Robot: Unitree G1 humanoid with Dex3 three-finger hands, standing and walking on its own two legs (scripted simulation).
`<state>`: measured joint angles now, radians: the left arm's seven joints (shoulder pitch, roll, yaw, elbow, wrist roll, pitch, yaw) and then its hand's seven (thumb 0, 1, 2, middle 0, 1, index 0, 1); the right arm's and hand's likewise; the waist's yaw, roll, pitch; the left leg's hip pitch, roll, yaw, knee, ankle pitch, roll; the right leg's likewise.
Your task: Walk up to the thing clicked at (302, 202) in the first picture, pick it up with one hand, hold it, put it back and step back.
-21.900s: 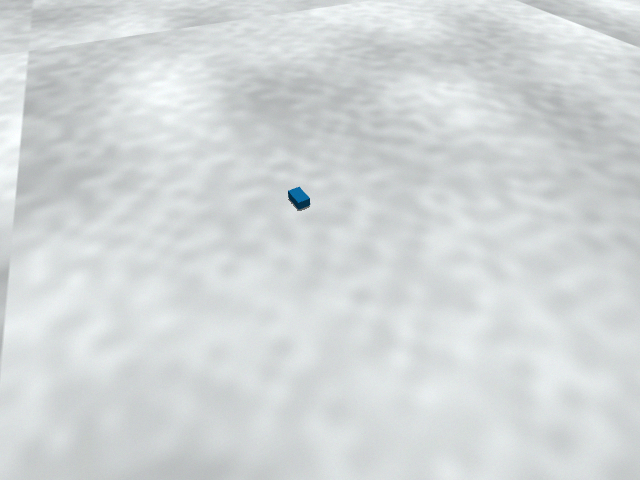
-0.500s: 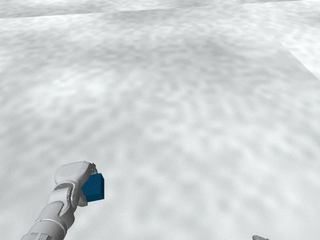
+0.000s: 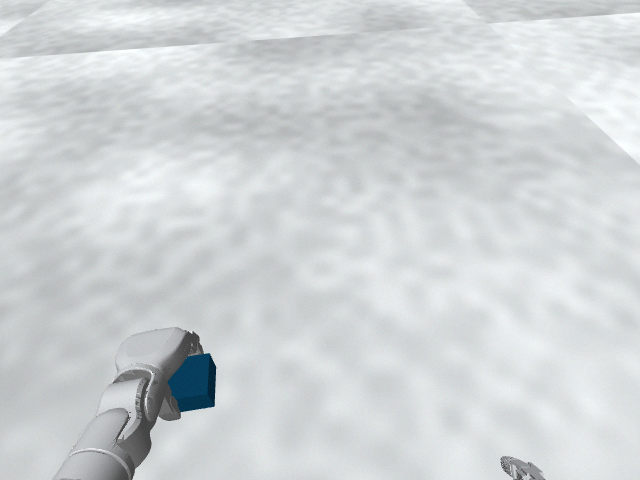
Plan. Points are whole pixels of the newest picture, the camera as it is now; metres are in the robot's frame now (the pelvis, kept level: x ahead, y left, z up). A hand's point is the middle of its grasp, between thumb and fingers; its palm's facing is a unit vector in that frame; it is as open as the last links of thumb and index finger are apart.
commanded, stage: hold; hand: left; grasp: from above
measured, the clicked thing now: (176, 385) +0.31 +0.22 -0.08
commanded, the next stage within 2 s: crouch in 0.94 s
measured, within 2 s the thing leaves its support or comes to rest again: neither
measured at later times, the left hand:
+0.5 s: hand (157, 388) +0.28 +0.23 -0.03, palm faces -0.42 -0.07 -0.90, open 8.9 cm
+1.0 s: hand (159, 387) +0.29 +0.22 -0.03, palm faces -0.42 -0.07 -0.90, open 8.9 cm
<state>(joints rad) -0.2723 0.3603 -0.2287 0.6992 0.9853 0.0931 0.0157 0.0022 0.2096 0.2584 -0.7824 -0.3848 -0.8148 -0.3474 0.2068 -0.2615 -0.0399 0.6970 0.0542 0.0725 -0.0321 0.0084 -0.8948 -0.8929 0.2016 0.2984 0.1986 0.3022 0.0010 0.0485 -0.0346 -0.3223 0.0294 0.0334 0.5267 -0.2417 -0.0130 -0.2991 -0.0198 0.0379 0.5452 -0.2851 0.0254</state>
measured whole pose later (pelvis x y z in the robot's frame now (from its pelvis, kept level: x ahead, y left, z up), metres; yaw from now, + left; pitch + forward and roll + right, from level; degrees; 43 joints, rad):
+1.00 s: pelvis -0.01 +0.00 +0.00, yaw +0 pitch +0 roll +0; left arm -0.26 0.37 -0.23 0.65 0.98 0.08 -0.02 0.00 0.22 0.25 -0.77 -0.39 -0.80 -0.36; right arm 0.19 -0.25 -0.03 0.69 0.06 0.07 -0.04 0.01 -0.91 -0.90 0.20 0.30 0.20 0.30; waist 0.01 0.05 -0.01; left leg -0.26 0.03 0.04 0.46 -0.20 -0.01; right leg -0.24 -0.02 0.04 0.49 -0.25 0.03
